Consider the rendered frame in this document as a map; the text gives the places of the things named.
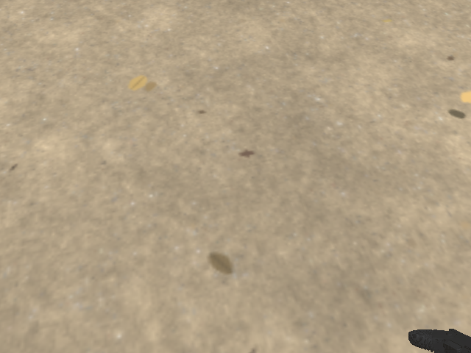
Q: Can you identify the right robot hand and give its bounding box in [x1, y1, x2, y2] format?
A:
[408, 329, 471, 353]

